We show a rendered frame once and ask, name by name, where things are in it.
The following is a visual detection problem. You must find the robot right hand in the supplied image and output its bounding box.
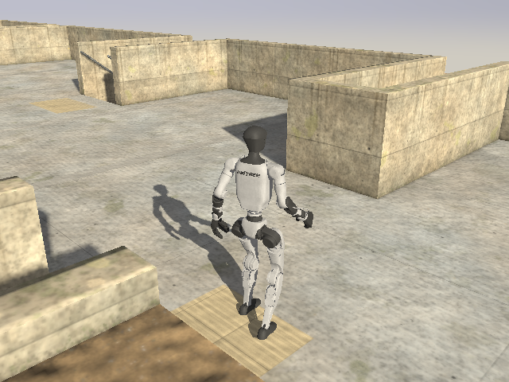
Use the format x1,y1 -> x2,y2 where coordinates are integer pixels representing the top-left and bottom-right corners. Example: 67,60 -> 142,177
296,211 -> 313,228

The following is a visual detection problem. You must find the robot left foot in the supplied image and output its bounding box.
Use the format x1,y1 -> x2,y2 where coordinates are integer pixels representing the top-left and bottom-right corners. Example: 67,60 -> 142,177
239,298 -> 261,315

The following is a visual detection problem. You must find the right robot upper arm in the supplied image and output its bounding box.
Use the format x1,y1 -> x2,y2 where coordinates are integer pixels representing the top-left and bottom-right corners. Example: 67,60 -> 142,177
267,162 -> 288,209

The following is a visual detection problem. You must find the left robot forearm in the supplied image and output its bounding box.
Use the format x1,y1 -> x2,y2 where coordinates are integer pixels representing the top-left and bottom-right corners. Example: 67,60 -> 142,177
212,195 -> 223,220

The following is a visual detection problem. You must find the left robot upper arm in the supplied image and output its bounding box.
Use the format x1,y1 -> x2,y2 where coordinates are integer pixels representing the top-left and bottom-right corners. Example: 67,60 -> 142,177
213,158 -> 240,199

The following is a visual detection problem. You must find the right robot forearm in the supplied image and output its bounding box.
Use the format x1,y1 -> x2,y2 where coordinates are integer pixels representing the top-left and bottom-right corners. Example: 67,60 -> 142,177
284,197 -> 308,221

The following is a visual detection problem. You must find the humanoid robot head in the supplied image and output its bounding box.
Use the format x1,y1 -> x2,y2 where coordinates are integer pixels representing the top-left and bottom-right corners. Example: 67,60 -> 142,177
240,126 -> 267,165

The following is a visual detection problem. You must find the robot left hand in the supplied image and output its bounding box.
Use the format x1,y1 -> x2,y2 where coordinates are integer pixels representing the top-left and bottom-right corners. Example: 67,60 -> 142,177
211,218 -> 229,239

